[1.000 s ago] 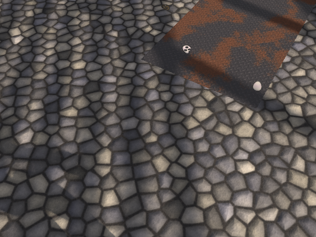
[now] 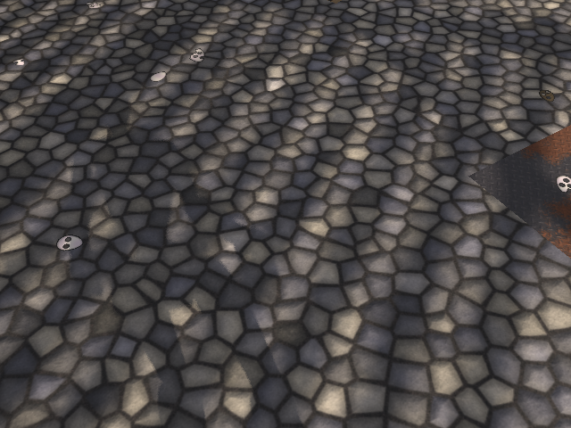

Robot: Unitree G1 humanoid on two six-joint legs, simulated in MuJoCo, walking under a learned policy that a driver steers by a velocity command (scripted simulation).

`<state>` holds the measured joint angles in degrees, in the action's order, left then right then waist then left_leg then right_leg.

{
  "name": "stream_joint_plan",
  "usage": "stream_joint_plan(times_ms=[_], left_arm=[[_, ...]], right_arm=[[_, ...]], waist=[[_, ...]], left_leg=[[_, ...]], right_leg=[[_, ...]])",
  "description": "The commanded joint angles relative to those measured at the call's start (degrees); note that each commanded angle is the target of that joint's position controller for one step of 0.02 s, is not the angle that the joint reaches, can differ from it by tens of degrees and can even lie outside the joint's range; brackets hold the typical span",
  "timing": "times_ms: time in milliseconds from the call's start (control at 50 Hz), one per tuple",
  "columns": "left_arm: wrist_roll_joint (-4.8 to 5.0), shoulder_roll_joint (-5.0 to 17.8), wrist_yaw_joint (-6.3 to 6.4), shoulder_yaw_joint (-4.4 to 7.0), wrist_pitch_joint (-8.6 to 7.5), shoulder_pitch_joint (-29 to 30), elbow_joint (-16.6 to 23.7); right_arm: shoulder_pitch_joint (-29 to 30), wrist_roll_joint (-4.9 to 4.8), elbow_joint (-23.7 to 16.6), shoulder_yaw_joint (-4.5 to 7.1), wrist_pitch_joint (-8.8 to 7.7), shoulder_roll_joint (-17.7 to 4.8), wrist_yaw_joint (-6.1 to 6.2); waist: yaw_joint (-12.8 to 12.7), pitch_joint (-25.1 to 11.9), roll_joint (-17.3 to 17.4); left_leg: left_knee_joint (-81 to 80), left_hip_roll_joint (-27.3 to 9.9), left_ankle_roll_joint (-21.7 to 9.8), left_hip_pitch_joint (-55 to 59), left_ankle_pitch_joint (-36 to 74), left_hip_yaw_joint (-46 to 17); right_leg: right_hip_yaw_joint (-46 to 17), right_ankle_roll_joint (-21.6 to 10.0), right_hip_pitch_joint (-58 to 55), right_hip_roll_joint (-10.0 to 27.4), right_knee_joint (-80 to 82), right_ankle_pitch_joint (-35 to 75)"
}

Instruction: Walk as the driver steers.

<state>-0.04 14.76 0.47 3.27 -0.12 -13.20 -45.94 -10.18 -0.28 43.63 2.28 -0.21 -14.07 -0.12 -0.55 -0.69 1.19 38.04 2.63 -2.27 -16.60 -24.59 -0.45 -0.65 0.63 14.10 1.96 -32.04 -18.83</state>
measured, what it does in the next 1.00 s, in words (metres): walks ahead: right foot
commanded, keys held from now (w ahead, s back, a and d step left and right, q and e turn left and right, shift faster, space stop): w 1.00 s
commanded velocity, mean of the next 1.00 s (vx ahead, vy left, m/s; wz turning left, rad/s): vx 0.43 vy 0.00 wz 0.02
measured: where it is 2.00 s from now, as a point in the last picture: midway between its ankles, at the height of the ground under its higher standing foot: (327, 265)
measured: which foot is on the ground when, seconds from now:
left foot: down 0.00-0.56, up 0.58-1.00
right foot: down 0.00-0.12, up 0.14-0.52, down 0.54-1.00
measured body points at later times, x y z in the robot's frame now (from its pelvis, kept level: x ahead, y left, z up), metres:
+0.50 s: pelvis +0.18 -0.02 +0.00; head +0.22 -0.01 +0.44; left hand +0.44 +0.19 -0.07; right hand +0.13 -0.29 -0.13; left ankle +0.01 +0.10 -0.73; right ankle +0.34 -0.14 -0.71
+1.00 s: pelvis +0.44 -0.05 +0.01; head +0.47 -0.05 +0.46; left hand +0.46 +0.24 -0.12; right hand +0.65 -0.28 -0.08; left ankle +0.64 +0.11 -0.69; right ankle +0.35 -0.14 -0.73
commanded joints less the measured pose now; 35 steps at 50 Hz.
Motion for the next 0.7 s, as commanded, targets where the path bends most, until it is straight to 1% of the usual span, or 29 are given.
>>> stream_joint_plan(times_ms=[20, 40, 60, 80, 100, 120, 140, 160, 180, 200, 220, 240, 260, 300, 360, 400, 440, 480, 500, 520, 540, 560, 580, 600, 620, 640, 660, 680, 700], left_arm=[[0.71, 11.0, 0.74, 2.68, -1.71, -1.2, 2.5], [1.12, 11.0, 0.74, 2.69, -1.75, -0.1, 2.8], [1.72, 10.9, 0.66, 2.63, -1.63, 1.9, 3.3], [1.8, 10.2, 0.61, 2.53, -1.56, 2.6, 3.5], [1.43, 8.6, 0.59, 2.05, -1.76, 3.5, 3.9], [0.93, 5.1, 0.37, 0.97, -2.24, 5.5, 5.5], [1.33, 4.3, 0.59, 0.62, -3.27, 6.7, 8.2], [2.12, 7.4, 0.72, 1.51, -4.02, 8.0, 8.8], [2.64, 8.2, 0.33, 1.92, -4.57, 6.1, 8.2], [2.24, 7.7, 0.02, 1.81, -4.97, 5.1, 7.4], [1.6, 7.3, -0.3, 1.83, -5.24, 5.6, 7.4], [1.01, 7.1, -0.71, 1.89, -5.34, 6.3, 7.3], [0.91, 6.2, -1.26, 1.65, -5.31, 6.6, 7.4], [0.85, 3.9, -2.12, 0.84, -5.12, 9.1, 8.5], [1.23, 1.8, -2.81, -0.3, -5.11, 14.8, 10.9], [1.47, 2.7, -3.21, -0.23, -5.05, 17.2, 11.9], [1.71, 4.0, -3.45, 0.07, -5.06, 18.2, 12.8], [1.55, 5.7, -3.55, 0.67, -5.23, 17.1, 13.0], [1.27, 6.9, -3.38, 1.25, -5.26, 14.5, 12.4], [1.09, 8.3, -3.03, 2.18, -5.14, 8.3, 10.8], [1.1, 10.2, -2.4, 3.3, -4.86, -1.2, 8.0], [0.59, 14.6, -1.52, 4.28, -4.35, -11.3, 6.2], [-0.1, 16.6, -2.51, 3.95, -4.68, -11.4, 5.5], [0.6, 11.0, -2.61, 2.65, -4.86, -8.6, 6.0], [0.89, 9.2, -2.52, 1.96, -4.97, -4.3, 6.1], [0.54, 8.7, -2.62, 1.68, -5.11, -0.8, 6.3], [-0.08, 7.5, -2.77, 1.43, -5.34, 1.4, 6.4], [-0.61, 6.6, -2.74, 1.18, -5.72, 2.6, 6.4], [-0.41, 6.2, -2.74, 1.14, -6.13, 2.9, 6.0]], right_arm=[[4.7, -0.97, -5.2, 2.3, -2.23, -5.8, -0.24], [3.6, -1.08, -4.7, 2.16, -2.8, -4.9, -0.65], [1.2, -1.03, -3.4, 2.17, -3.26, -4.2, -0.94], [-1.5, -0.7, -1.6, 2.56, -3.45, -4.4, -1.14], [-5.6, -0.51, 0.2, 3.17, -3.39, -5.4, -1.26], [-11.4, -0.51, 1.6, 4.09, -3.5, -8.5, -1.0], [-15.0, -0.52, 1.8, 5.39, -3.78, -14.1, -1.44], [-15.2, 0.03, 1.7, 4.6, -4.58, -12.1, -1.44], [-13.4, -0.14, 1.5, 3.71, -5.28, -9.8, -1.15], [-12.3, -0.23, 1.1, 3.38, -5.64, -8.9, -1.0], [-11.2, -0.3, 1.2, 3.21, -5.6, -9.0, -0.94], [-10.7, -0.18, 1.3, 2.81, -5.32, -8.3, -0.77], [-11.1, -0.13, 1.5, 2.56, -4.9, -7.7, -0.6], [-12.3, -0.51, 2.3, 2.42, -4.34, -7.8, -0.05], [-13.2, -0.4, 3.1, 2.58, -3.89, -9.9, 0.71], [-14.7, -0.58, 3.9, 2.78, -4.03, -11.0, 0.62], [-14.8, -1.17, 4.7, 2.92, -4.17, -11.4, 0.54], [-14.3, -1.33, 5.3, 3.13, -4.05, -11.8, 0.54], [-13.8, -1.29, 5.3, 3.32, -3.91, -12.4, 0.61], [-13.2, -1.2, 5.4, 3.36, -3.61, -12.7, 0.68], [-13.0, -0.72, 5.2, 2.96, -3.41, -11.8, 0.91], [-13.9, 0.95, 3.6, 1.68, -3.44, -8.5, 1.06], [-22.0, -0.46, 3.5, -0.03, -4.56, -1.8, 0.46], [-16.1, -1.95, 3.7, 1.55, -5.46, -9.0, 0.0], [-10.1, -2.81, 1.7, 2.24, -5.89, -11.0, -0.2], [-7.6, -2.13, 1.3, 1.99, -6.09, -10.0, 0.19], [-7.2, -0.99, 1.3, 2.16, -5.89, -9.2, 0.41], [-8.9, -0.78, 1.8, 2.22, -5.32, -8.5, 0.4], [-9.8, -0.85, 2.1, 2.09, -4.77, -7.6, 0.52]], waist=[[-0.6, 7.1, -14.6], [0.3, 6.7, -13.2], [2.1, 5.9, -12.2], [3.2, 4.2, -11.2], [4.6, 1.9, -9.0], [6.2, 0.2, -0.4], [7.0, 0.6, 13.0], [7.2, 3.4, 11.6], [5.2, 4.9, 7.7], [4.4, 4.1, 5.3], [3.7, 4.6, 3.6], [3.4, 4.3, 3.2], [3.3, 3.5, 3.5], [3.9, 3.2, 3.6], [5.4, 4.8, 3.9], [6.0, 5.7, 4.6], [5.3, 7.0, 5.2], [3.4, 6.2, 5.2], [1.6, 4.1, 5.7], [-2.1, -0.1, 5.6], [-6.4, -5.9, 4.8], [-9.0, -14.6, -4.6], [-3.3, -23.3, -19.5], [-5.4, -15.9, -12.6], [-4.4, -6.9, -9.1], [-2.3, -2.9, -3.5], [-0.4, -1.0, -3.1], [1.4, -1.4, -4.7], [2.1, -1.6, -5.6]], left_leg=[[3.7, -2.1, -1.9, -9.9, -3.9, 0.6], [-0.6, -2.1, -2.9, -6.7, -3.7, 1.2], [-7.4, -1.4, -3.7, 0.5, 0.6, 2.7], [-10.3, -0.2, -3.5, 7.8, 6.9, 3.6], [-10.9, -1.1, -3.5, 13.6, 8.6, 1.8], [-16.4, -8.7, -6.2, 19.7, 2.9, -10.2], [-24.9, -20.0, -13.0, 23.7, -3.5, -31.1], [-27.2, -24.6, -17.4, 23.6, -2.6, -38.9], [-26.2, -23.6, -16.4, 24.9, -0.4, -35.0], [-26.1, -21.3, -14.3, 25.8, 3.0, -29.6], [-26.5, -20.3, -12.7, 25.5, 9.2, -25.6], [-26.7, -18.7, -11.1, 24.4, 17.0, -21.1], [-27.2, -17.0, -10.2, 23.4, 22.9, -17.1], [-27.7, -14.7, -9.6, 21.4, 28.8, -11.3], [-28.9, -12.9, -8.6, 15.4, 28.5, -6.2], [-29.8, -13.8, -8.6, 13.1, 25.8, -5.8], [-29.5, -15.8, -8.0, 14.3, 26.2, -6.1], [-26.4, -17.0, -6.8, 17.4, 34.1, -5.4], [-22.6, -16.8, -6.1, 18.8, 43.8, -4.6], [-14.9, -15.5, -5.1, 18.4, 53.5, -2.7], [-3.6, -13.0, -3.5, 13.0, 55.0, -1.0], [16.5, -8.9, -1.5, -0.2, 33.1, 1.1], [33.4, 1.2, 0.7, -17.0, -8.1, -5.0], [38.5, -2.0, 0.1, -23.6, -7.2, -8.7], [37.7, -4.8, -0.7, -26.1, -1.5, -6.4], [35.0, -7.6, -0.7, -23.6, 3.8, -5.1], [32.0, -9.4, -0.5, -21.0, 7.1, -4.9], [30.5, -10.9, -0.3, -17.4, 9.2, -5.5], [29.1, -11.2, 0.2, -16.1, 10.1, -5.3]], right_leg=[[-22.9, -11.9, 0.4, 15.7, 20.5, -20.4], [-20.2, -11.0, 1.2, 14.5, 19.9, -17.8], [-16.1, -9.6, 4.2, 12.1, 18.8, -14.9], [-12.4, -8.4, 6.9, 9.6, 16.3, -10.6], [-9.1, -6.8, 9.1, 7.4, 11.4, -6.6], [-2.8, -3.5, 15.6, 2.4, -1.4, -3.6], [2.4, -0.9, 25.8, -3.0, -16.8, -6.8], [-2.4, -1.3, 33.7, -1.5, -28.1, -14.2], [-4.6, -2.6, 37.6, 0.9, -32.9, -10.4], [-4.2, -3.6, 38.7, 2.4, -33.6, -5.5], [-3.9, -3.8, 39.3, 3.6, -32.0, -1.5], [-3.4, -3.7, 37.5, 4.7, -29.8, 1.4], [-2.1, -3.2, 35.1, 4.6, -27.2, 3.7], [0.4, -1.5, 32.0, 3.6, -20.6, 8.1], [2.6, -0.4, 24.9, 1.4, -7.7, 16.3], [3.3, -0.6, 20.6, 0.0, -3.3, 19.3], [2.1, -2.0, 19.6, 0.1, -0.8, 19.6], [2.0, -4.0, 17.1, -0.6, 1.0, 17.4], [3.1, -5.2, 12.9, -2.0, 1.3, 15.8], [4.6, -6.7, 4.4, -3.7, 1.8, 15.6], [4.2, -8.4, -9.3, -3.5, 0.9, 16.1], [-10.9, -11.9, -26.6, 9.1, -0.2, 14.5], [-41.4, -20.3, -38.5, 20.5, 11.5, -4.7], [-42.0, -17.6, -33.1, 18.7, 17.0, -12.8], [-32.9, -15.4, -24.4, 17.0, 17.9, -9.7], [-26.5, -14.4, -16.1, 14.9, 18.8, -1.4], [-21.4, -14.0, -10.2, 12.6, 19.9, 5.4], [-18.3, -13.8, -6.8, 11.1, 21.4, 8.3], [-16.5, -14.2, -5.3, 10.4, 22.8, 9.6]])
